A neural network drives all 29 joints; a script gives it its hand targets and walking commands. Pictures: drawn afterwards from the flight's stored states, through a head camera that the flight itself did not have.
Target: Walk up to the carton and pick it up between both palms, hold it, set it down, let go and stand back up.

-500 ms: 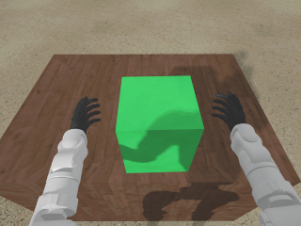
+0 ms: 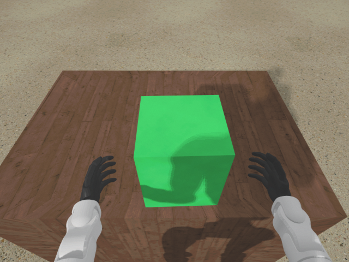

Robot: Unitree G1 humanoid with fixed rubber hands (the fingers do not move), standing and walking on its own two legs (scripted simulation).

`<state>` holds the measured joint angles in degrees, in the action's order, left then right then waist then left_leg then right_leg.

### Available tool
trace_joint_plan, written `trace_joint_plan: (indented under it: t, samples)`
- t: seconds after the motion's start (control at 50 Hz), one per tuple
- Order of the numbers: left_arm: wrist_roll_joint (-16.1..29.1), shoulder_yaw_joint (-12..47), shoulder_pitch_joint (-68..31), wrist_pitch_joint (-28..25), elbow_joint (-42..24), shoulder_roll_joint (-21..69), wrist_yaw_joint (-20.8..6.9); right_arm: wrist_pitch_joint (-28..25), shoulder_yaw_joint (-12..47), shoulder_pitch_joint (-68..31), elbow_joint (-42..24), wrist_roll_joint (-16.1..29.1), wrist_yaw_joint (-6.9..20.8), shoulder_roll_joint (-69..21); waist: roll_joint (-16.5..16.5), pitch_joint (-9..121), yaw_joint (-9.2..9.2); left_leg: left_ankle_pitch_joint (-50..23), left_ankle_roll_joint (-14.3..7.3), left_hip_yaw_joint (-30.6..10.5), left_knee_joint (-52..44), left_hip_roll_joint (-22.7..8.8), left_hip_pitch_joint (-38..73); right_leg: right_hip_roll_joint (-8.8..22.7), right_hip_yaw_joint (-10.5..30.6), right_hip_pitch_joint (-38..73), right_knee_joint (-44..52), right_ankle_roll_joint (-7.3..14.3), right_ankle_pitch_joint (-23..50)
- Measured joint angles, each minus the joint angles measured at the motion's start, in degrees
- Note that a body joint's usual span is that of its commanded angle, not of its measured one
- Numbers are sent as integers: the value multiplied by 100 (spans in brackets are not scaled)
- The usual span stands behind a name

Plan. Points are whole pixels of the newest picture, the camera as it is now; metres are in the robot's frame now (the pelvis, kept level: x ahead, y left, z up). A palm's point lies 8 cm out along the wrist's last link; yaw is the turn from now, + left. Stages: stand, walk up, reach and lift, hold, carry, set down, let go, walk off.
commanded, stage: set down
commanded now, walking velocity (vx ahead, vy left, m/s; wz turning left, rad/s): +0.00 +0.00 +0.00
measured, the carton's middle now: (180, 153) +0.41 +0.03 -0.01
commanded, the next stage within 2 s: let go in 1.74 s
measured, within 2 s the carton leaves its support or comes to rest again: neither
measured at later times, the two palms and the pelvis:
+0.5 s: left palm (92, 234) +0.19 +0.22 -0.03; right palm (280, 235) +0.21 -0.20 -0.03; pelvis +0.01 +0.00 +0.00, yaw +0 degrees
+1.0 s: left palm (90, 240) +0.18 +0.23 -0.05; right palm (281, 241) +0.20 -0.20 -0.05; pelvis +0.03 +0.00 +0.00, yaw -1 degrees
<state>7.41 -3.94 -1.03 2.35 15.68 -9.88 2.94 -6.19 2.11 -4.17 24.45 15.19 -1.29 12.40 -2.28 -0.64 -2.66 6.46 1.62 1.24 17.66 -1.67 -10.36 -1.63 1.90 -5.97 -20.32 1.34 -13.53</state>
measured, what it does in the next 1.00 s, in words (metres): stands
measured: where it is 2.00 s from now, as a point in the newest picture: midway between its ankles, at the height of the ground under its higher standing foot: outside the picture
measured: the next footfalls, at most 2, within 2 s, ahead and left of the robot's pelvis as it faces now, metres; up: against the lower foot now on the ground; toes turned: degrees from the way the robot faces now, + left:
none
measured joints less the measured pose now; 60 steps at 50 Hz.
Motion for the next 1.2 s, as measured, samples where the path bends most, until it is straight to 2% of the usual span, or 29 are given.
trace_joint_plan:
  t: [0.22, 0.4, 0.54, 0.64, 0.74, 0.94, 1.2]
  samples:
    - [-16, 230, 806, -1051, 335, 44, 56, -735, 63, 981, 13, -199, 130, -141, -1, 5, -19, 96, -4, 31, 44, 26, 148, 28, 27, 131, -68, 0, -104]
    - [-58, 369, 1222, -2053, 940, 71, 88, -1664, 181, 1375, 669, -252, 233, -213, 3, -88, -18, 273, 4, 44, 290, 20, 201, 23, 41, 208, -255, 7, -245]
    - [-66, 409, 1354, -2418, 1329, 76, 91, -2172, 254, 1414, 1231, -267, 286, -216, -4, -127, -5, 391, 7, 44, 468, 21, 215, 24, 41, 231, -416, 10, -355]
    - [-87, 396, 1333, -2316, 1532, 67, 68, -2217, 270, 1345, 1542, -323, 282, -205, -17, -135, 6, 422, 5, 48, 481, 31, 289, 34, 44, 298, -446, 11, -395]
    - [-164, 349, 1305, -1989, 1589, 52, 24, -2014, 254, 1301, 1646, -429, 238, -205, -33, -136, 15, 408, 3, 61, 384, 39, 434, 43, 57, 432, -362, 10, -384]
    - [-421, 195, 1481, -1284, 1358, 16, -140, -1455, 220, 1513, 1394, -682, 132, -240, -52, -116, 25, 353, 3, 75, 105, 43, 735, 52, 71, 760, -12, 6, -286]
    - [-613, 177, 1760, -664, 1170, -71, -278, -994, 66, 1793, 1223, -1035, 101, -285, -27, -138, 30, 324, -11, 57, -12, 54, 772, 64, 50, 857, 218, -11, -204]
